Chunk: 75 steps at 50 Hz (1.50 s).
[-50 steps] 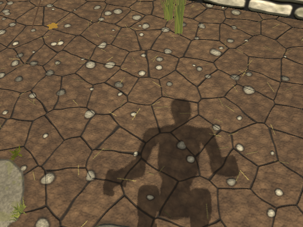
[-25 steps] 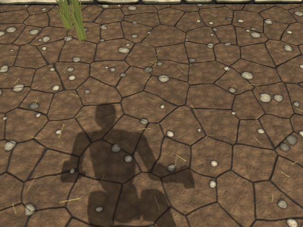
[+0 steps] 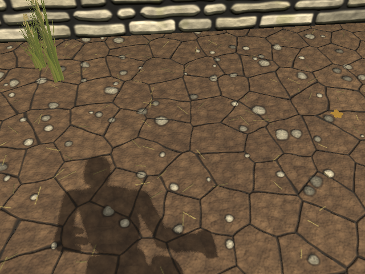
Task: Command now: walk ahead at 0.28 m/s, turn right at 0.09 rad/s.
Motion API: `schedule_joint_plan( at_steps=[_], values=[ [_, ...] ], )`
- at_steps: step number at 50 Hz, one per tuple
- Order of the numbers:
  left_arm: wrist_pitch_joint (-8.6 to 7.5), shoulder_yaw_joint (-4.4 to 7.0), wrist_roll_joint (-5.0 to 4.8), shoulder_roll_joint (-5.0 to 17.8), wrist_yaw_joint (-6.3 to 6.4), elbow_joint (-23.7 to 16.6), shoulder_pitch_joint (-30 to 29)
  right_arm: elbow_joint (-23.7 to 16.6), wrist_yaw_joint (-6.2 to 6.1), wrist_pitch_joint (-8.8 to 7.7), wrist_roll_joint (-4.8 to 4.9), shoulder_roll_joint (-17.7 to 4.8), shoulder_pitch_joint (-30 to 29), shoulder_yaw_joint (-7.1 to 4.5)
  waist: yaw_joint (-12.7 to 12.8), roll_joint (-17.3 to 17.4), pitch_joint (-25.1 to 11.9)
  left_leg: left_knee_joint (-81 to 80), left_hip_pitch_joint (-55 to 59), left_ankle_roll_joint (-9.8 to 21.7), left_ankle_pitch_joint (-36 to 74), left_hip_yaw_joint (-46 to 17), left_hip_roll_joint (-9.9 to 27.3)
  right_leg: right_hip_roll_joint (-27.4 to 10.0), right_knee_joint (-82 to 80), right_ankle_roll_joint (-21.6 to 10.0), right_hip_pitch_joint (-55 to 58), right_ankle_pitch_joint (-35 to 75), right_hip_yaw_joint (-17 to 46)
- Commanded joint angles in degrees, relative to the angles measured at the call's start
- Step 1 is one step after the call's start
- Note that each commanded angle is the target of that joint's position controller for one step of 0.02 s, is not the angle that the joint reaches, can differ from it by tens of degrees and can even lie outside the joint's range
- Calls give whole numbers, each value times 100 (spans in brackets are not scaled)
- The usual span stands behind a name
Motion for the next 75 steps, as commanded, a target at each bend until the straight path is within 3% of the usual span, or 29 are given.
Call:
schedule_joint_plan(
  at_steps=[1,2,3,8,15,18,20,21,22,23,24,27,33,42,47,48,49,50,51,52,53,55,60,66,70,71,72,73,75],
  values=[
    [-231,67,68,230,-21,-587,-608,42,-17,-260,-41,-1122,1033,-271,-352,849,-73,-1076,1716,851,-767,-1837,1245,-154,814,-107,-2016,-1166,194],
    [-331,151,-25,570,-5,-779,-875,73,31,-296,-82,-1364,1225,-364,-531,1497,227,-1821,1625,1557,-1425,-3416,2154,4,1854,96,-2829,-1644,-209],
    [-394,275,-126,891,-11,-761,-940,21,4,-347,-115,-1058,1132,-276,-549,1097,563,-1950,1583,1690,-1658,-3562,2224,-313,2677,131,-3311,-1639,149],
    [-519,244,-27,544,-180,-607,-862,-28,-55,-354,-51,-719,898,-137,-383,696,556,-2147,1664,1083,297,-1710,1347,-704,2465,264,-3389,251,-100],
    [-539,121,-86,344,-325,-797,-1418,75,-48,-276,35,-1059,1218,-209,-551,761,631,-2176,894,946,1354,-752,1204,-462,438,334,-1789,1365,-466],
    [-553,212,-104,605,-334,-795,-1162,131,-53,-238,84,-1166,1153,-251,-240,815,577,-1855,1205,814,2288,-748,1458,-403,114,45,-1356,1206,-423],
    [-522,417,-70,942,-248,-437,62,143,-76,-194,61,-1112,1090,-225,446,671,-217,-315,1029,567,4137,-286,1125,-107,-75,-253,346,1174,-646],
    [-488,523,-65,1182,-180,-209,1053,75,-96,-196,-37,-899,1102,-129,892,428,-919,1117,104,358,3468,-120,888,-599,126,-469,1911,1054,-123],
    [-482,638,96,1881,-154,-135,1557,-158,-70,-271,-57,-105,1758,112,596,-1347,-1885,3605,-1966,-58,198,-66,-95,-2333,-450,-1392,3812,-424,2820],
    [-511,500,71,1373,-173,-157,1540,-49,-54,-396,83,-484,1537,40,750,-1363,-2085,4427,-2544,-8,-1345,-994,-261,-2608,-1525,-1471,3542,-1415,4252],
    [-537,389,46,1093,-167,-137,1092,-206,-20,-433,253,-913,971,-105,669,-992,-1010,4708,-3051,88,-985,-967,55,-2479,-1603,-1161,2765,-1519,3318],
    [-621,258,107,619,-176,-116,216,-192,-34,-333,95,-748,706,-127,79,-603,-50,3968,-2400,116,265,-795,719,-1792,-1950,-786,876,96,1343],
    [-808,326,153,646,-107,220,201,-224,-57,-95,59,-426,453,-106,-48,-297,383,3159,-2715,-117,1325,-954,680,-1646,-2436,-816,520,1538,-71],
    [-548,412,16,991,24,567,816,-910,297,-211,35,-176,-1095,48,514,-24,784,739,-3034,122,2122,-88,481,-1856,-2194,-618,1881,2607,-1120],
    [-290,493,-42,1352,136,490,651,-992,368,-137,56,-716,-128,-234,-280,-496,-192,629,-1223,683,797,597,-371,-1834,76,-338,2245,6413,-1454],
    [-280,462,-72,1320,161,443,525,-785,286,-115,63,-1026,810,-416,-825,-364,-660,200,238,925,1108,480,-541,-1623,1368,-150,1554,5968,-1566],
    [-354,308,99,893,153,324,750,-650,147,-34,70,-1513,1444,-554,-891,564,-1195,204,2015,1284,1285,-1092,449,-1238,3200,88,-43,2818,-1518],
    [-550,113,114,344,52,17,1073,-842,156,-105,71,-1814,1107,-562,-286,1618,-1893,-684,3637,2529,184,-4565,1756,93,5183,402,-2363,-1594,-558],
    [-774,224,-68,927,-52,-70,410,-898,192,-165,18,-1294,1213,-419,-741,744,-2040,-1222,3650,2308,-171,-4699,1784,-207,5371,266,-2970,-1410,485],
    [-868,230,-229,993,-94,-257,-17,-861,191,-222,-16,-1070,1035,-353,-675,478,-1212,-1283,2964,2038,118,-3832,1600,-442,5044,145,-3178,-936,422],
    [-901,199,-139,879,-59,-256,-56,-876,199,-260,0,-958,665,-313,-337,-118,-599,-1312,2006,1839,830,-3156,1336,-700,4441,142,-2985,-543,367],
    [-769,265,48,965,-23,-119,150,-1057,140,-276,-116,-676,41,-205,42,37,-209,-1372,806,1684,2874,-2214,1059,-974,3868,314,-2212,-249,280],
    [-523,132,148,537,44,-101,130,-785,-18,-260,-98,-883,29,-223,128,271,-186,-1323,-159,1414,4994,-861,554,-778,2242,731,-1597,700,-141],
    [-598,125,86,607,-111,-202,-589,-460,-98,-91,-83,-812,340,-156,-293,555,-381,-938,384,1049,3743,-954,636,-488,370,545,-1110,2287,-50],
    [-679,251,235,814,-139,-66,-118,-341,-88,-79,-71,-630,160,-84,91,470,-406,122,591,700,3377,-1212,540,-443,-619,84,-327,2823,-69],
    [-709,295,315,1120,-94,-111,-30,-379,-80,-120,-184,-485,454,-39,-65,-38,-750,776,220,422,2512,-1073,102,-1046,-372,-179,589,5106,469],
    [-654,256,381,1092,-58,-149,84,-232,-75,-150,-201,-265,1204,46,-243,-866,-1440,1810,-609,45,437,-935,-301,-2004,-76,-1064,1879,6397,1416],
    [-558,148,266,573,-68,-25,333,-168,-71,-78,-148,-444,1139,45,9,-1293,-1810,2591,-994,-240,-1910,-842,-362,-2472,-368,-1564,2051,5900,2185],
    [-420,68,116,468,-127,40,94,-237,-112,189,-31,-691,570,-53,34,-577,-1167,3002,-1383,-415,-2108,-902,-61,-2232,-876,-1273,1331,2852,2299]
  ],
)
